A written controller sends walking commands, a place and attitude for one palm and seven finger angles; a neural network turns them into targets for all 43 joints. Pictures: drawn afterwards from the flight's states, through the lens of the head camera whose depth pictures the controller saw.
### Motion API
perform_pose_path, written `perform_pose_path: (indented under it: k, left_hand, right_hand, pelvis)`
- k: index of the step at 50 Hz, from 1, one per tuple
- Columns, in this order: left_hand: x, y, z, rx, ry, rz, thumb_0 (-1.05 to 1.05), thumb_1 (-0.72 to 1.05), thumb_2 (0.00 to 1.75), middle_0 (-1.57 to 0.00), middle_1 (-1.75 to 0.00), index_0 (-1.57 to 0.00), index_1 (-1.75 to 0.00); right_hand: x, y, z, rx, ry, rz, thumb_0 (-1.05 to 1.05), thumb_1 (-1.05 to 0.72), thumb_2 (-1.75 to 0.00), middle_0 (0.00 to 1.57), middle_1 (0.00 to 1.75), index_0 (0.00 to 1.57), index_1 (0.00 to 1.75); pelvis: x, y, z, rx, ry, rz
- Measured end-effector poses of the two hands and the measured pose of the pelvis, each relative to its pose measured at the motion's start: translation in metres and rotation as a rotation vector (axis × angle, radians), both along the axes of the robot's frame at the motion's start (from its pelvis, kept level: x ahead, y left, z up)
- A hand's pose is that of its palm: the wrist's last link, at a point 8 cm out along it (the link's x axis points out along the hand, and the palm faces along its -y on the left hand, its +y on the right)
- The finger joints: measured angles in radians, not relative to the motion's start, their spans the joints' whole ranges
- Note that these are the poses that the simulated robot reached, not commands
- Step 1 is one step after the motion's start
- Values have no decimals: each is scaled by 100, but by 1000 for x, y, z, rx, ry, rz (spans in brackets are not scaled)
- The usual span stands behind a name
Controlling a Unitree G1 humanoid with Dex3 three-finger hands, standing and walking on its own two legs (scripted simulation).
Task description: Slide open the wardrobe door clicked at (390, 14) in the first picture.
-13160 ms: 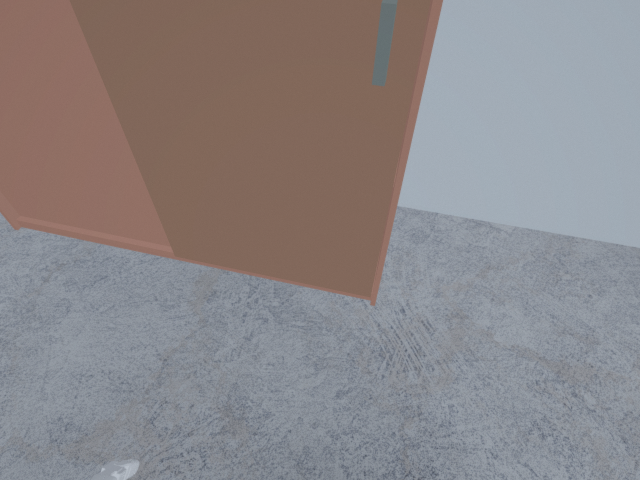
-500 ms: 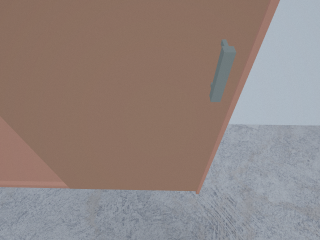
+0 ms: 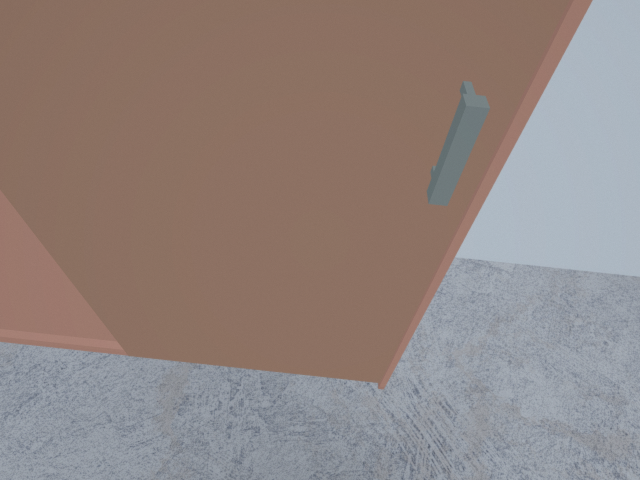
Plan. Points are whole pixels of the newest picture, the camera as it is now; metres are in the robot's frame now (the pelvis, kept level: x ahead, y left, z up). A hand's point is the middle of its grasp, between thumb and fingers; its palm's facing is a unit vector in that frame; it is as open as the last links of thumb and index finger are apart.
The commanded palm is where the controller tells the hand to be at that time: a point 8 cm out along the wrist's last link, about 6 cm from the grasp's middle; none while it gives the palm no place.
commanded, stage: come to a stop and stand still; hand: right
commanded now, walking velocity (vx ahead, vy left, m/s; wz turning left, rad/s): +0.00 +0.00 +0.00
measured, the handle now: (451, 145) +0.48 -0.12 +0.19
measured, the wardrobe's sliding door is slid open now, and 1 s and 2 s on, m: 0.00 0.00 0.00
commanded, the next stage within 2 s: look again from close up in 0.04 s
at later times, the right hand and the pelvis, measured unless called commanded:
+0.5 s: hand out of the picture -0.01 -0.16 -0.17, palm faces -0.01 +0.98 -0.19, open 7.4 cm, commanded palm none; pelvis -0.01 +0.02 +0.01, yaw +1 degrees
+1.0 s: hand out of the picture +0.00 -0.16 -0.17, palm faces -0.01 +0.98 -0.22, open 7.4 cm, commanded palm none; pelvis +0.00 +0.02 +0.01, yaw +1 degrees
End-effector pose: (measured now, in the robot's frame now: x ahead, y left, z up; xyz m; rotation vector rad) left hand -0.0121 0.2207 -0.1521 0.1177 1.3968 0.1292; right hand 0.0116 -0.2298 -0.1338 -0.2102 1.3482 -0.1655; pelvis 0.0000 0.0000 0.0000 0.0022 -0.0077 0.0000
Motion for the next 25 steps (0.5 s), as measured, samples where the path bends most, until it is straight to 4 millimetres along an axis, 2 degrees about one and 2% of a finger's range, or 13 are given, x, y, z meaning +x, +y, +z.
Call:
perform_pose_path:
  k: [6, 25]
  left_hand:
    - [-2, -5, -1, -17, -10, 4, 1, 92, 90, -20, -30, -20, -30]
    - [13, 22, 15, 41, -45, -7, 0, 91, 90, -20, -30, -20, -30]
  right_hand:
    - [0, 0, 2, -4, -14, 8, 1, -91, -89, 20, 30, 19, 30]
    - [-26, 25, -6, 58, 39, -3, 0, -91, -89, 20, 30, 20, 30]
  pelvis:
    - [-3, 2, 1, -10, -10, 9]
    - [-9, 16, 6, -10, -8, 19]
